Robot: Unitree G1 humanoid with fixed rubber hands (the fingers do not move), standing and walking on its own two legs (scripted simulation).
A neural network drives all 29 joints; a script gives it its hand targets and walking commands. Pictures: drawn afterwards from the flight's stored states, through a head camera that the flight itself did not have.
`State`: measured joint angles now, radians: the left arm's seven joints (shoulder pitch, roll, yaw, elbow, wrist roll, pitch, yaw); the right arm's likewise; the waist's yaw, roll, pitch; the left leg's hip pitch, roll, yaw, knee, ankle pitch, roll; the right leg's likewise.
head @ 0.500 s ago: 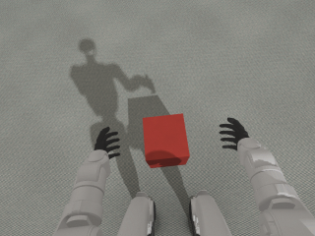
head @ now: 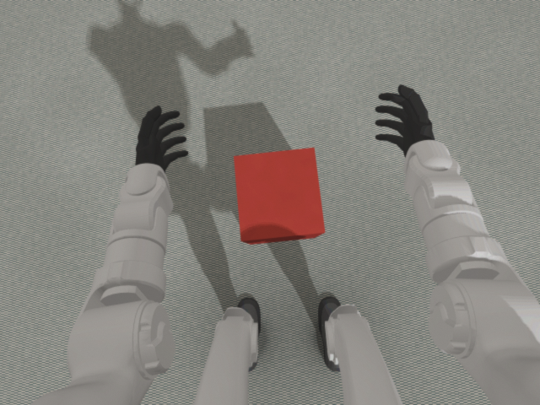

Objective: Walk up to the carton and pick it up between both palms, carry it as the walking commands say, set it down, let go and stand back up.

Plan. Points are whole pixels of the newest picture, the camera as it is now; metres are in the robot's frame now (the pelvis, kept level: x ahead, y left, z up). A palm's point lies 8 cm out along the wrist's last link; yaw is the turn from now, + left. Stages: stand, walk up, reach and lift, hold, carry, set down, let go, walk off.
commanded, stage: reach and lift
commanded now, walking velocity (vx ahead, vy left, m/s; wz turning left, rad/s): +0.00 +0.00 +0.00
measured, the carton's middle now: (278, 201) +0.46 +0.01 -0.54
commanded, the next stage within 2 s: none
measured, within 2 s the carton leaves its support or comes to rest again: neither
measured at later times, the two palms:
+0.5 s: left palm (171, 172) +0.46 +0.20 -0.18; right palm (392, 158) +0.47 -0.18 -0.19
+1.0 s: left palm (200, 186) +0.47 +0.19 -0.34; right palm (364, 174) +0.48 -0.18 -0.34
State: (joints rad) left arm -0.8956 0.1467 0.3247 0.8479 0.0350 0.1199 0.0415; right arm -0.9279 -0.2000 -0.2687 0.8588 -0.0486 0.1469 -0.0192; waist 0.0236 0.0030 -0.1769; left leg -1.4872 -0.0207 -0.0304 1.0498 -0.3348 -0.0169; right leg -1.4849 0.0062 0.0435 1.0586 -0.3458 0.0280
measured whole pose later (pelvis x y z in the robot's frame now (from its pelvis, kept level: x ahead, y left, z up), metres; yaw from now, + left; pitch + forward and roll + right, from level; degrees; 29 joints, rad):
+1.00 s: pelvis -0.04 +0.00 -0.20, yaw +0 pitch +53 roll +0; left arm -1.15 0.24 0.25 0.88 -0.10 0.08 0.10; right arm -1.18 -0.28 -0.19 0.88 0.07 0.10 -0.09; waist 0.03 0.02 -0.07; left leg -2.22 -0.06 -0.05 1.82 -0.53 -0.05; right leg -2.21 0.05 0.06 1.84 -0.54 0.05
